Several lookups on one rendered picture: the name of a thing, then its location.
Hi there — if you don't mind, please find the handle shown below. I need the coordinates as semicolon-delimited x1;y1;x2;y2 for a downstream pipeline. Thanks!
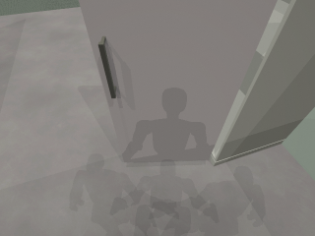
98;36;117;98

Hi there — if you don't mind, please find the fridge door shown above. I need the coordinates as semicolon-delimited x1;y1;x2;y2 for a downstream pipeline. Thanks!
79;0;278;162

